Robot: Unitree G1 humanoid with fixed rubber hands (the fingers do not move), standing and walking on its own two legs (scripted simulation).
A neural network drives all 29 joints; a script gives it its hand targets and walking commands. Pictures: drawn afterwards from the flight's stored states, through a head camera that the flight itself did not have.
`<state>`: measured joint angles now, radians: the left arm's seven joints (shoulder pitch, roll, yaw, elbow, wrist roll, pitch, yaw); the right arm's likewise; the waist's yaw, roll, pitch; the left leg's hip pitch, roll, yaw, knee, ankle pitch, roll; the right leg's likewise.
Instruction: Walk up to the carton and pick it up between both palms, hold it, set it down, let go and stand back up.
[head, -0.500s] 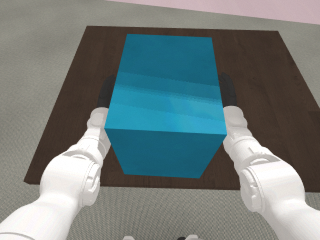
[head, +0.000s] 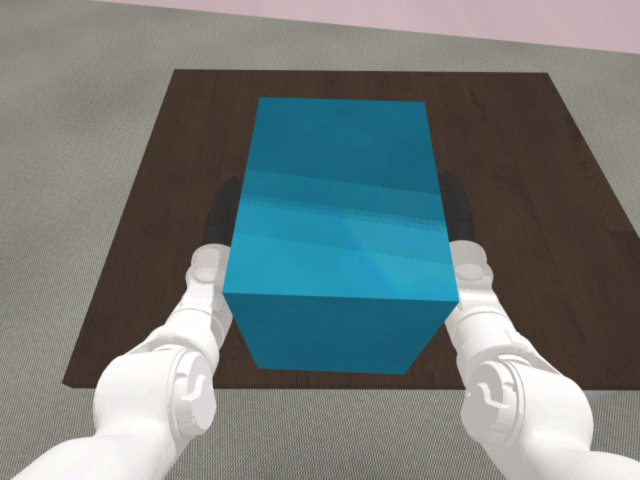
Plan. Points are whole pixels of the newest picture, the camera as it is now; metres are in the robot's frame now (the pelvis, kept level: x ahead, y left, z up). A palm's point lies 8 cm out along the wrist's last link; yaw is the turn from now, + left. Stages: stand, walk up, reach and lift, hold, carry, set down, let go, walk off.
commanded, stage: reach and lift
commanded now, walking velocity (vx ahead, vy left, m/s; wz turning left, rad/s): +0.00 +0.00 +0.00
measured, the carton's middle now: (336, 243) +0.42 -0.02 +0.00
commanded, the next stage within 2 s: none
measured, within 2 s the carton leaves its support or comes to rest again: leaves its support in 1.24 s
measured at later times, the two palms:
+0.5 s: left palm (219, 238) +0.41 +0.14 +0.03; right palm (456, 237) +0.40 -0.17 +0.04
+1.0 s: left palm (218, 239) +0.41 +0.14 +0.03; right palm (455, 238) +0.40 -0.17 +0.04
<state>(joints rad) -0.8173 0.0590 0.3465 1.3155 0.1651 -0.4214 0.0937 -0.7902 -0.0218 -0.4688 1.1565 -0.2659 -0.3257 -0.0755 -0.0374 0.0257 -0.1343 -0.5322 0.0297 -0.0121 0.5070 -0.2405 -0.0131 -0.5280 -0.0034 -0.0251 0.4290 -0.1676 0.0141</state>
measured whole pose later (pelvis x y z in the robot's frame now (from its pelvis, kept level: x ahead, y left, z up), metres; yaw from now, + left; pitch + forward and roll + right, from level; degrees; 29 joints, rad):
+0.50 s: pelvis +0.02 +0.00 +0.01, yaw +1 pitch +10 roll -1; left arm -0.68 -0.01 0.40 1.10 0.30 -0.35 0.05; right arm -0.65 0.03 -0.51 1.03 -0.35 -0.38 -0.07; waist -0.03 0.00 -0.05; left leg -0.33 0.04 0.00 0.35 -0.20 -0.02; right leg -0.31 0.00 -0.04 0.26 -0.13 0.01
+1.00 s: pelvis +0.02 -0.01 +0.01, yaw +0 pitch +11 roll -1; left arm -0.68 -0.01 0.40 1.08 0.31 -0.34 0.05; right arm -0.65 0.02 -0.50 1.06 -0.32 -0.40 -0.08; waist -0.02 -0.01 -0.06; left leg -0.33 0.04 0.01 0.32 -0.18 -0.02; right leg -0.32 0.00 -0.04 0.23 -0.11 0.01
